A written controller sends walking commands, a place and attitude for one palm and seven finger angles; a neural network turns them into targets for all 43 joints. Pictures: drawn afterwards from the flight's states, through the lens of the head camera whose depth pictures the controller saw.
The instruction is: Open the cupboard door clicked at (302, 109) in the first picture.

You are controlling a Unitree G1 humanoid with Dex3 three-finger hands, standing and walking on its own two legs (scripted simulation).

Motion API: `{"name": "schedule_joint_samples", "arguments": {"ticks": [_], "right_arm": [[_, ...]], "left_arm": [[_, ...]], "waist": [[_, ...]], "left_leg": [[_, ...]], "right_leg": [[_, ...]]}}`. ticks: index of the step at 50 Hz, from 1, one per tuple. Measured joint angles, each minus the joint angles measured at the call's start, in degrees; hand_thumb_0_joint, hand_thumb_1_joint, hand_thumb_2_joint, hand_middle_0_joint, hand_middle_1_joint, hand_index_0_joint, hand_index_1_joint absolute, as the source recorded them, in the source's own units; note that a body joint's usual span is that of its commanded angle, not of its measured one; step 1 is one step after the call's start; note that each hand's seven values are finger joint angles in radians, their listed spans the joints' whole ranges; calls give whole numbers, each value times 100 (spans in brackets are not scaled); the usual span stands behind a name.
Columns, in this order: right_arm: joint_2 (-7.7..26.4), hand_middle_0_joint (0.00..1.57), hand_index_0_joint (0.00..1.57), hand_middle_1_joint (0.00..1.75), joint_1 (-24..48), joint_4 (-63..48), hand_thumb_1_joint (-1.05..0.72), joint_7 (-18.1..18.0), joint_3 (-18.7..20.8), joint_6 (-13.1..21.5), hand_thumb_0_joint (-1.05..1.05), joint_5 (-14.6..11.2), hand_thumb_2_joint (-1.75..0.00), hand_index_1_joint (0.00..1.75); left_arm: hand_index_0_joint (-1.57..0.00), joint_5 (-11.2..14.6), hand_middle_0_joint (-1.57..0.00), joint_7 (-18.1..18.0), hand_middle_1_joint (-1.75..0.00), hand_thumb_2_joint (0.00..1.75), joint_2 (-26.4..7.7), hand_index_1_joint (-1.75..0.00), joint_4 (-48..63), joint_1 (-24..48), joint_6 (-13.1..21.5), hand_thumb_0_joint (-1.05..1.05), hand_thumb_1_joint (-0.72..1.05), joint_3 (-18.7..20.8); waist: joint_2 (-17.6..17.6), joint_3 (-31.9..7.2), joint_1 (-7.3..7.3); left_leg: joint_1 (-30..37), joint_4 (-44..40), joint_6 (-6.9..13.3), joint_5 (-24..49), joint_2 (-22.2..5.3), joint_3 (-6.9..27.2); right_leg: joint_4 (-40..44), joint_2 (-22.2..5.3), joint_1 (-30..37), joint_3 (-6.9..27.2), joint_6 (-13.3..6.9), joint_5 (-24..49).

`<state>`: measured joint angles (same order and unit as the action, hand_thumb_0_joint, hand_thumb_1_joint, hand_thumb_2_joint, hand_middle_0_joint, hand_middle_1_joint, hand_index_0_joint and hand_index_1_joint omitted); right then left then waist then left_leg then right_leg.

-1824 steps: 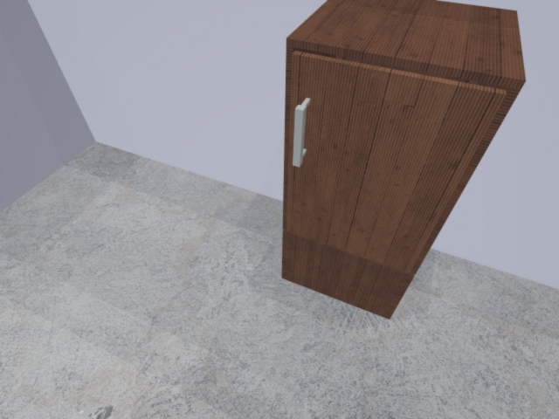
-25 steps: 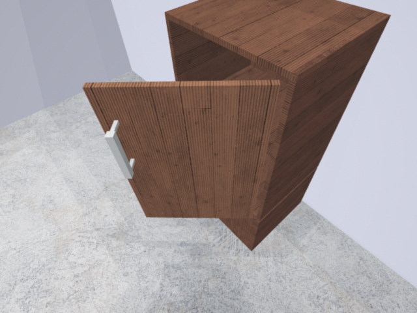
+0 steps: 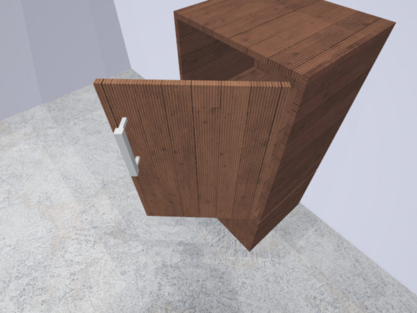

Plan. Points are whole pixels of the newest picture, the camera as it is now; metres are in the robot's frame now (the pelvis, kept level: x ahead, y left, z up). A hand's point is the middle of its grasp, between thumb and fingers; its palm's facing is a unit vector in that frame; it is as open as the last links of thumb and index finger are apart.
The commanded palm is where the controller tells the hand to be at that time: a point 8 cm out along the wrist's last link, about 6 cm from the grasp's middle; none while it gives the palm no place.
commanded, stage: look again from close up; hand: left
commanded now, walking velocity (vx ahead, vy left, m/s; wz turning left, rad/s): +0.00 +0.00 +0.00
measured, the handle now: (129, 148) +0.48 +0.23 +0.00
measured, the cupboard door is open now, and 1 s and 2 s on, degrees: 47 47 47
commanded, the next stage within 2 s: shuffle to correct the standing spot in 0.16 s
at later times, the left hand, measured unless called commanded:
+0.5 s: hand out of the picture +0.03 +0.19 -0.18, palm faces +0.02 -0.97 -0.24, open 7.4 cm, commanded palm none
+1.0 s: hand out of the picture -0.03 +0.18 -0.18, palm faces +0.04 -0.97 -0.22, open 7.4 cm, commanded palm none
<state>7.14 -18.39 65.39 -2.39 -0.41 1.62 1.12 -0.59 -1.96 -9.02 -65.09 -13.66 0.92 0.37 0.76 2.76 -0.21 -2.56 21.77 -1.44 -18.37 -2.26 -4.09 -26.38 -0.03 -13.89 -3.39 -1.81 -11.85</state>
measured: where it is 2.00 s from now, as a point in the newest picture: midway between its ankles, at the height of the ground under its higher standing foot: outside the picture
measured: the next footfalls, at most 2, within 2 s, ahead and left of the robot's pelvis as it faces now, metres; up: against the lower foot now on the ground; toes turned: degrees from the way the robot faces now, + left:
none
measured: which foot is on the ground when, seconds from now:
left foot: down 0.00-1.00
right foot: down 0.00-1.00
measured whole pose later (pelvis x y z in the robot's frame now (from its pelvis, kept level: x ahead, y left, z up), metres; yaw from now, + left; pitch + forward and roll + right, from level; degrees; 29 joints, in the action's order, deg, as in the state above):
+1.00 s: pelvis -0.02 +0.00 -0.01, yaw +0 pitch -1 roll +1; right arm 7.6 -20.1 62.0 -1.0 0.2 -0.3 1.4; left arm -1.1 -2.2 -8.2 -61.7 -17.8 0.9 0.5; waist 1.1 2.5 -0.2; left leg -8.9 30.6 -0.9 -21.1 -2.0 -3.6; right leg -32.1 0.3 -18.8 -2.0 -1.9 -12.7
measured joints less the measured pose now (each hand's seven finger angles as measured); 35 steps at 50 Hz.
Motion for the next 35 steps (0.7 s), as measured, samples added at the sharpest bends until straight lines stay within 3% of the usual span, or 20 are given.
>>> {"name": "schedule_joint_samples", "arguments": {"ticks": [19,31,35], "right_arm": [[-8,20,20,30,93,-61,-91,-32,63,-20,1,-15,-90,30],[108,20,20,30,460,-598,-91,11,295,-306,1,3,-90,30],[119,19,20,30,378,-634,-91,54,287,-244,1,46,-90,30]], "left_arm": [[-20,-5,-20,-26,-30,90,-48,-30,150,156,-27,1,92,54],[-20,-75,-20,0,-30,90,-60,-30,670,404,-254,1,91,183],[-20,-87,-20,6,-30,90,-67,-30,735,406,-322,1,91,177]], "waist": [[-73,76,6],[-113,256,55],[-202,166,50]], "left_leg": [[-31,22,64,14,111,-61],[-852,1058,99,-233,140,-91],[-914,999,148,-136,179,-115]], "right_leg": [[-149,-101,-108,83,66,-28],[-835,-177,-789,139,37,-73],[-770,-200,-850,176,59,-14]]}}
